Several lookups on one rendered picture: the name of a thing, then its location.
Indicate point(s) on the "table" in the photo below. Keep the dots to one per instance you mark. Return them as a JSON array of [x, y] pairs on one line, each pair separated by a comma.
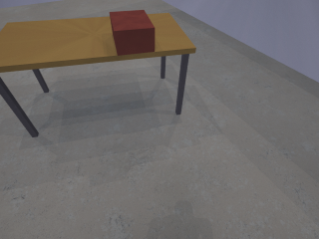
[[34, 45]]

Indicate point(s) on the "carton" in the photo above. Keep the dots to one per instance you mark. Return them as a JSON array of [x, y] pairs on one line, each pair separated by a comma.
[[133, 32]]

